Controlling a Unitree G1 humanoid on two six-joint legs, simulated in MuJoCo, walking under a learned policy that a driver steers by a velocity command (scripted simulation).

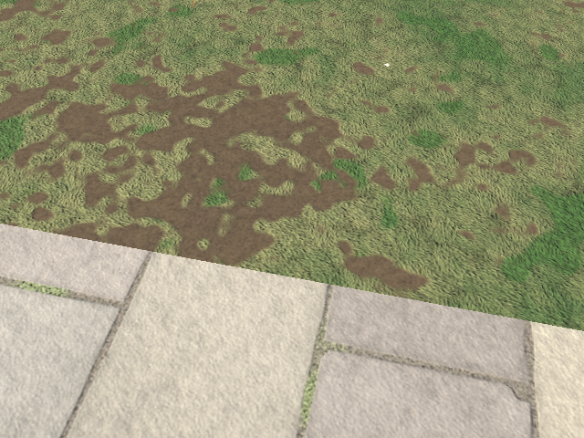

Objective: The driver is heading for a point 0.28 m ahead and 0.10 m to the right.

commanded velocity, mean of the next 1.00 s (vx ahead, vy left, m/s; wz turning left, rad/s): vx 0.16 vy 0.00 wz -0.08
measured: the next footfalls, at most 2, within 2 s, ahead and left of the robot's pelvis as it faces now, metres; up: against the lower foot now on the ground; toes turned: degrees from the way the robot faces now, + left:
right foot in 0.32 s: +0.36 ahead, -0.15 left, +0.00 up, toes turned -7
left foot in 0.64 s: +0.32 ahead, +0.09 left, +0.00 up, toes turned -3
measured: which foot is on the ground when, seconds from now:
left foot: down 0.00-0.34, up 0.36-0.62, down 0.64-1.00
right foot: up 0.00-0.30, down 0.32-1.00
